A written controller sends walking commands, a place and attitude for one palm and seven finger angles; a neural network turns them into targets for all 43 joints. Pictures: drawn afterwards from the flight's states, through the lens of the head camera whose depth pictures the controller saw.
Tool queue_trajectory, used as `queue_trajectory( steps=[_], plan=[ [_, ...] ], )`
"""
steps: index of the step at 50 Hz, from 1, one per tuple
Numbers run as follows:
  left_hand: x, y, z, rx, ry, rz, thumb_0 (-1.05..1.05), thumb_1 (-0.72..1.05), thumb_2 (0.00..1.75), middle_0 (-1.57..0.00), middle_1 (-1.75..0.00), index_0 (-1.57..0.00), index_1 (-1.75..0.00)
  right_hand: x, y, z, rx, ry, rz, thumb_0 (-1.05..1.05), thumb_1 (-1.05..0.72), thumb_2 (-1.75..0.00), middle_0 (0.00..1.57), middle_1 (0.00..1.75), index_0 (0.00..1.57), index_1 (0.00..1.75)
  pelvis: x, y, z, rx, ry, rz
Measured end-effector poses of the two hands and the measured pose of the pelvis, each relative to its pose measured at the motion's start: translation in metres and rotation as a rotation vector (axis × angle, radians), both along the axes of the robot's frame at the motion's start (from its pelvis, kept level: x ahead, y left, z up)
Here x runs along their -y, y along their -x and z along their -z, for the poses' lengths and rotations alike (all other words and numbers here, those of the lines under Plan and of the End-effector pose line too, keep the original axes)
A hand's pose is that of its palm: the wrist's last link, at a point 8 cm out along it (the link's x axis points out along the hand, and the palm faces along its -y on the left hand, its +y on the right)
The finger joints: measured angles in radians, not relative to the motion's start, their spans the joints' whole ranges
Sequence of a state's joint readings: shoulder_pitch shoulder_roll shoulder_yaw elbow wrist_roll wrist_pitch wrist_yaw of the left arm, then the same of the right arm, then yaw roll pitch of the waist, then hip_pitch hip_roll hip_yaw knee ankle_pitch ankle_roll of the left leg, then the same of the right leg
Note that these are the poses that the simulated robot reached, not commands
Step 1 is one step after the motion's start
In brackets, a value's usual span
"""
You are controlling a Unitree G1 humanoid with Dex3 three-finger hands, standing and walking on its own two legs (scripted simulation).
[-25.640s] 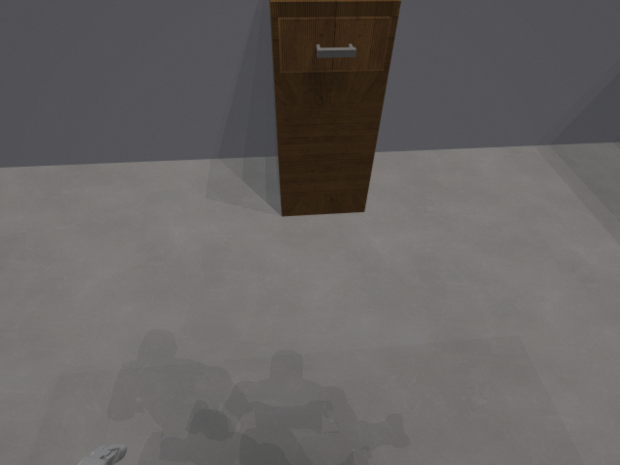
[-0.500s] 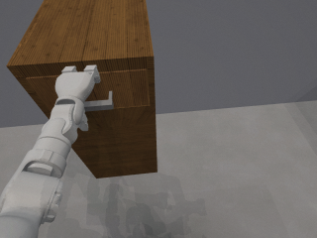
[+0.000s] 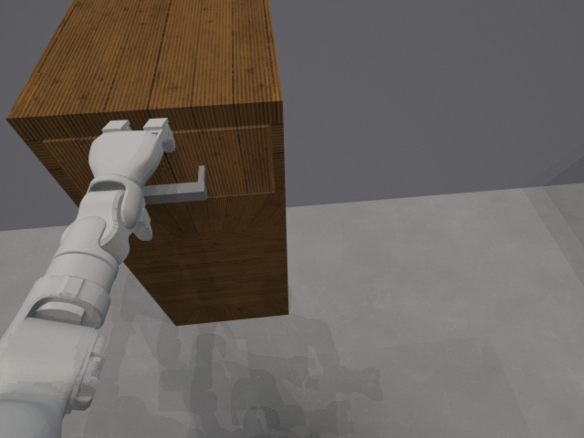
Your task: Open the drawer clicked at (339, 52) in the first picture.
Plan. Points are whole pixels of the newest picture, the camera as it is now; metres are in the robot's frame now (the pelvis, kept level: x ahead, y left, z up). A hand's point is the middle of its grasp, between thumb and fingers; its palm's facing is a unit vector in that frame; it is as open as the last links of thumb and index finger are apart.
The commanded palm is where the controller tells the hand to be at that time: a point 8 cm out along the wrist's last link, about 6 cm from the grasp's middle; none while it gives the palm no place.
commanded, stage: re-aim the fingers above the handle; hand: left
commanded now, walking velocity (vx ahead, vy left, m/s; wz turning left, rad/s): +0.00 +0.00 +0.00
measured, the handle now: (169, 183) +0.51 +0.21 +0.01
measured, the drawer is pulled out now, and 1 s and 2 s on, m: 0.00 0.00 0.00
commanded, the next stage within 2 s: lower the fingers behind the handle in 0.52 s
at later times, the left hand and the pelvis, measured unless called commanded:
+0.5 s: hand (133, 187) +0.45 +0.24 +0.07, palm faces -0.01 -0.01 -1.00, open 13.8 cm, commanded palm +0.43 +0.24 +0.13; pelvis +0.00 +0.00 +0.00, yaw +0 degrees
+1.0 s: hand (138, 182) +0.46 +0.24 +0.07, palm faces -0.02 +0.02 -1.00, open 13.7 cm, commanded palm +0.44 +0.24 +0.10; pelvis -0.01 +0.00 +0.00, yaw -1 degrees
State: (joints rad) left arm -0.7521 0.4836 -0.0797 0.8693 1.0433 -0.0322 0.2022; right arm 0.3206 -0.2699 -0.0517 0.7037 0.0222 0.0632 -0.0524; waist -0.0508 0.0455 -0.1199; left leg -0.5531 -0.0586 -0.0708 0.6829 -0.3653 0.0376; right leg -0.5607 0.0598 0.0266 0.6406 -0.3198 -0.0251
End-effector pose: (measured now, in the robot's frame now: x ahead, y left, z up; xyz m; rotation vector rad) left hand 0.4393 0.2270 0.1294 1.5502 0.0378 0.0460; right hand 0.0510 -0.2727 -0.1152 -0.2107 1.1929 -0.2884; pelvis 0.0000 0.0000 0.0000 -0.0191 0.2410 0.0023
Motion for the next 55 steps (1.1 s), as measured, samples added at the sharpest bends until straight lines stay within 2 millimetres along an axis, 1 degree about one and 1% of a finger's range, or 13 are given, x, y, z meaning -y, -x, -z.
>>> queue_trajectory(
  steps=[6,13,18,23,28,33,41,48,51,55],
  plan=[
    [0.002,-0.002,-0.001,0.026,-0.005,-0.037,0.00,-0.49,0.31,-0.35,-1.24,-0.34,-1.22,-0.004,-0.003,0.003,0.022,-0.026,0.010,0.01,-0.90,-0.90,0.20,0.30,0.20,0.30,-0.002,0.000,0.000,-0.005,-0.004,0.020],
    [-0.015,0.006,0.003,-0.023,-0.022,-0.117,0.00,-0.49,0.31,-0.33,-1.22,-0.33,-1.21,-0.014,-0.006,0.003,0.044,-0.057,0.016,0.01,-0.90,-0.90,0.20,0.30,0.20,0.30,-0.001,0.001,-0.002,0.008,-0.007,0.029],
    [-0.022,0.013,0.003,-0.039,-0.021,-0.096,0.00,-0.49,0.31,-0.32,-1.21,-0.32,-1.21,-0.015,-0.008,0.001,0.044,-0.046,-0.001,0.01,-0.90,-0.90,0.20,0.30,0.20,0.30,-0.001,0.002,-0.002,0.017,-0.003,0.015],
    [-0.014,0.014,0.001,-0.024,-0.015,-0.038,-0.01,-0.49,0.30,-0.32,-1.20,-0.32,-1.20,-0.011,-0.010,-0.001,0.042,-0.026,-0.018,0.01,-0.90,-0.90,0.20,0.30,0.20,0.30,-0.003,0.004,-0.002,0.019,0.000,-0.001],
    [-0.007,0.006,0.002,-0.003,-0.007,-0.025,0.00,-0.49,0.30,-0.32,-1.20,-0.32,-1.20,-0.009,-0.010,-0.001,0.046,-0.014,-0.017,0.01,-0.90,-0.90,0.20,0.30,0.20,0.30,-0.005,0.006,0.000,0.009,0.000,0.002],
    [-0.007,-0.002,0.001,0.016,-0.012,-0.049,0.00,-0.49,0.30,-0.33,-1.22,-0.33,-1.22,-0.011,-0.004,0.001,0.036,-0.021,-0.006,0.01,-0.90,-0.90,0.20,0.30,0.20,0.30,-0.006,0.006,0.001,-0.007,-0.001,0.011],
    [-0.005,-0.004,-0.001,0.014,-0.020,-0.076,0.00,-0.49,0.30,-0.35,-1.23,-0.34,-1.28,-0.017,0.011,0.006,-0.009,-0.047,0.000,0.01,-0.90,-0.90,0.20,0.30,0.20,0.30,-0.005,0.007,0.002,-0.014,-0.002,0.012],
    [-0.004,-0.003,0.000,0.005,-0.032,-0.083,0.00,-0.49,0.30,-0.33,-1.22,-0.32,-1.29,-0.013,0.023,0.005,-0.018,-0.038,0.013,0.01,-0.90,-0.90,0.20,0.30,0.20,0.30,-0.002,0.013,0.004,-0.017,-0.003,0.014],
    [-0.006,-0.002,0.010,-0.045,-0.049,-0.094,0.00,-0.49,0.30,-0.32,-1.21,-0.31,-1.28,-0.009,0.028,0.005,-0.019,-0.029,0.021,0.01,-0.90,-0.90,0.20,0.30,0.20,0.30,0.000,0.015,0.004,-0.021,-0.002,0.015],
    [-0.008,0.001,0.038,-0.129,-0.030,-0.092,0.00,-0.49,0.31,-0.31,-1.21,-0.31,-1.25,-0.004,0.037,0.003,-0.026,-0.008,0.035,0.01,-0.90,-0.90,0.20,0.30,0.20,0.30,0.000,0.018,0.007,-0.034,-0.002,0.022]
  ],
)
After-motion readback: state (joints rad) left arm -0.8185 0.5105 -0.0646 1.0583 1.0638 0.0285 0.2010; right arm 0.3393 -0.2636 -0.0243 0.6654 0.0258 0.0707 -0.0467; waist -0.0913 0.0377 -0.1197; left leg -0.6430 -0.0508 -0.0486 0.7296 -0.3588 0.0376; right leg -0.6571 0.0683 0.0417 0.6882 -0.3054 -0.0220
